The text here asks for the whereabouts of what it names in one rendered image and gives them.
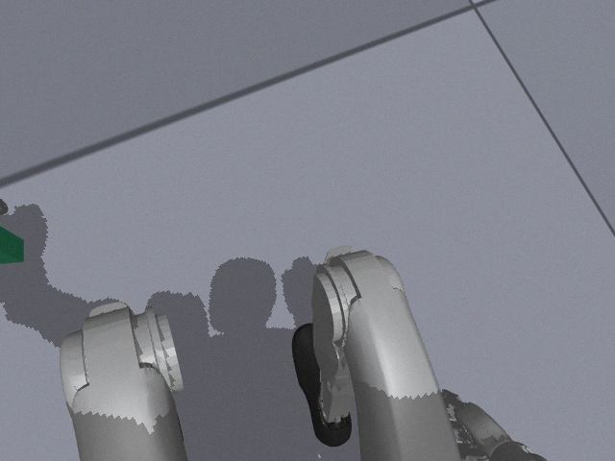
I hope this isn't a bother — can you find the right robot arm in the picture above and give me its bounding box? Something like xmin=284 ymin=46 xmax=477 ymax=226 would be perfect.
xmin=489 ymin=442 xmax=547 ymax=461

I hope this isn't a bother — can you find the right robot hand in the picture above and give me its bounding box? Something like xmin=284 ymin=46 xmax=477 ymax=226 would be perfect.
xmin=441 ymin=389 xmax=513 ymax=461

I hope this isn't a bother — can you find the carton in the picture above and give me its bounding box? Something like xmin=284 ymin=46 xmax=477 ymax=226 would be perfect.
xmin=0 ymin=227 xmax=24 ymax=264

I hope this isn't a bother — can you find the right robot foot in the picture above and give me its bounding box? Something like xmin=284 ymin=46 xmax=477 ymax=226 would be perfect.
xmin=292 ymin=324 xmax=352 ymax=447

